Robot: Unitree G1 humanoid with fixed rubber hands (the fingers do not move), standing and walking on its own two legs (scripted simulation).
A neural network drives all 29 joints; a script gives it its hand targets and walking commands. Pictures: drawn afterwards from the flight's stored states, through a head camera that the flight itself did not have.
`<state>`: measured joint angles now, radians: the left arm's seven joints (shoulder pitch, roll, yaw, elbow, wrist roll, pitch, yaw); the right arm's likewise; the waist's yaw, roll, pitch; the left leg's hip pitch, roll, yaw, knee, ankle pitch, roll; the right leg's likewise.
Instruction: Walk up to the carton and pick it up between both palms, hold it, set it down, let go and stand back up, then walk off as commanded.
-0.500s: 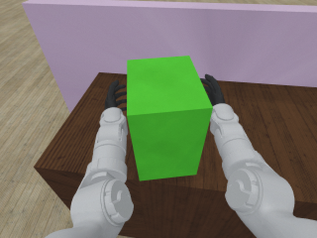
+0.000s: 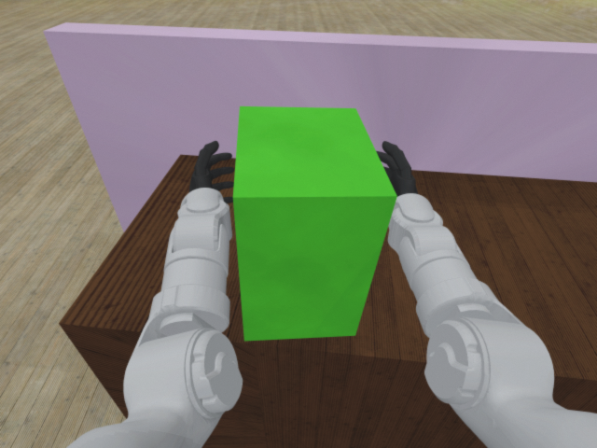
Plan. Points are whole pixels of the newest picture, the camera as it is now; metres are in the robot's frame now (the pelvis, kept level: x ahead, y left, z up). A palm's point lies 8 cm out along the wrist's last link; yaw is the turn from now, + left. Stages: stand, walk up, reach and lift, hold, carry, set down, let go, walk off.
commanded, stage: reach and lift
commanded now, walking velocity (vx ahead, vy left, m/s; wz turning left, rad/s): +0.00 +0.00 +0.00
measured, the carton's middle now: (299, 225) +0.43 +0.05 +0.12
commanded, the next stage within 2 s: hold in 1.74 s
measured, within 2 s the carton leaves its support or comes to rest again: neither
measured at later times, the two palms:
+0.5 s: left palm (199, 172) +0.39 +0.17 +0.23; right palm (410, 175) +0.40 -0.09 +0.23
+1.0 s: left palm (202, 157) +0.39 +0.17 +0.25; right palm (422, 158) +0.40 -0.10 +0.26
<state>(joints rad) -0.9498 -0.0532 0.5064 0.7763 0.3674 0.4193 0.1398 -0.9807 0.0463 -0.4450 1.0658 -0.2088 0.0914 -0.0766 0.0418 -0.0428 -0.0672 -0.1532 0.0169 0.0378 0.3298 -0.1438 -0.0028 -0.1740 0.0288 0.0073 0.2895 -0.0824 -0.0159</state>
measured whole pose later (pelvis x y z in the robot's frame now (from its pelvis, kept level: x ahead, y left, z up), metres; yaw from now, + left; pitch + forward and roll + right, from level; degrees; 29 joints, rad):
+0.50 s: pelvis +0.00 +0.00 +0.00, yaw +0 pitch -5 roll +0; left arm -0.98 -0.01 0.45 0.66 0.36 0.61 0.11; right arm -1.04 0.02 -0.30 1.03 -0.03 0.23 -0.13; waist -0.01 -0.05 -0.07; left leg -0.11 0.02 0.04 0.35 -0.15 0.00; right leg -0.12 0.03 0.01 0.29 -0.08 -0.02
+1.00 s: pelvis +0.00 +0.01 +0.00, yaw +0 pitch -6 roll -1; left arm -1.01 0.01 0.44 0.62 0.36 0.69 0.08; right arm -1.09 0.00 -0.24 0.99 0.06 0.32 -0.16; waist -0.04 -0.05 -0.07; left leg -0.10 0.02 0.04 0.36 -0.16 0.00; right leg -0.10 0.03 0.01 0.29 -0.09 -0.01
